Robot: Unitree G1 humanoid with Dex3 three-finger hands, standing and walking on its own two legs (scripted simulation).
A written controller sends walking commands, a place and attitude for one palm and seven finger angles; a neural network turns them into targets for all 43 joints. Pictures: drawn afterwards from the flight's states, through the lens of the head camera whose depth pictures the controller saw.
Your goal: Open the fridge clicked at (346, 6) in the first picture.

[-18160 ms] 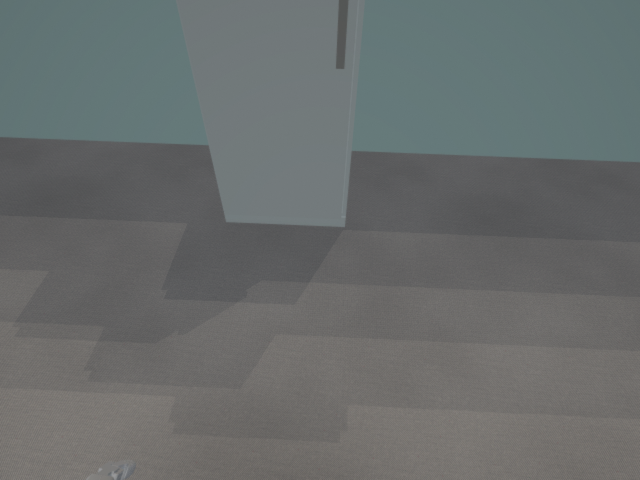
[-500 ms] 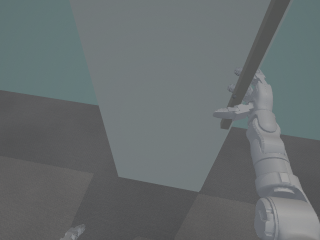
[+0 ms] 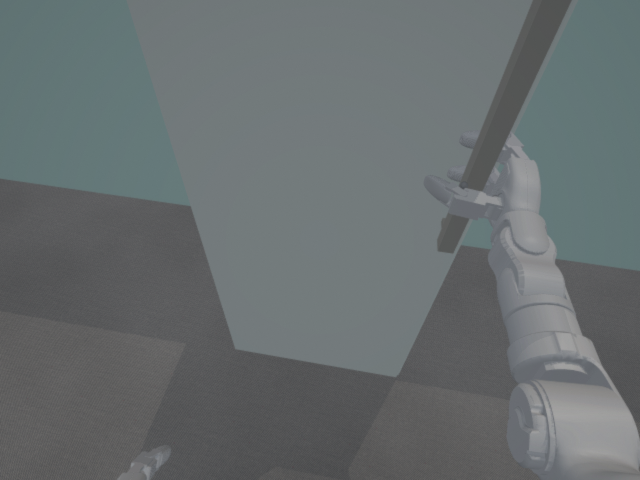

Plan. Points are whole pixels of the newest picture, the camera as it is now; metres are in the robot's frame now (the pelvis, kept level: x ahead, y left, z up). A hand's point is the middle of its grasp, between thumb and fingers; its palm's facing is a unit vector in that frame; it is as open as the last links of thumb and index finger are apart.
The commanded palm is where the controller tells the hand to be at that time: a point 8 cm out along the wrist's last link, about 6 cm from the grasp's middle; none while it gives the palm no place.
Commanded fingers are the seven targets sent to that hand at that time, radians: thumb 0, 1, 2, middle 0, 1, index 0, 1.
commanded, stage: grip the handle and tug to test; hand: right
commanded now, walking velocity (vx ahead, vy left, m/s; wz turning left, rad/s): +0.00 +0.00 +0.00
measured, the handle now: (495, 115) +0.50 -0.15 +0.22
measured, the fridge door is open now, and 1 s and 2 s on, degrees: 0 0 22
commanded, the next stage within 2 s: pull the door a little, standing still in 0.98 s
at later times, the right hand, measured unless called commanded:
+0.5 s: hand (462, 185) +0.45 -0.13 +0.16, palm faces +0.09 +1.00 +0.00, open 5.9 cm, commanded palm +0.41 -0.17 +0.16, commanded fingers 0.00 -0.90 -0.90 0.45 1.40 0.45 1.40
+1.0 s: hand (462, 188) +0.44 -0.13 +0.16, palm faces +0.07 +1.00 +0.02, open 6.1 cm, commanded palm +0.38 -0.18 +0.16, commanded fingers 0.00 -0.90 -0.90 0.45 1.40 0.45 1.40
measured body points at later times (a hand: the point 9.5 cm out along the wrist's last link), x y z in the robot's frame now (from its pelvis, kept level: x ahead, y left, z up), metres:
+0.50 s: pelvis +0.01 +0.00 +0.00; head +0.02 +0.01 +0.45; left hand +0.10 +0.25 -0.12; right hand +0.44 -0.18 +0.16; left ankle -0.01 +0.12 -0.73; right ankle +0.01 -0.11 -0.73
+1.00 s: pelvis +0.04 +0.00 +0.01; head +0.04 +0.02 +0.46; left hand +0.15 +0.26 -0.10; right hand +0.43 -0.18 +0.16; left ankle -0.01 +0.12 -0.73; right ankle +0.01 -0.11 -0.73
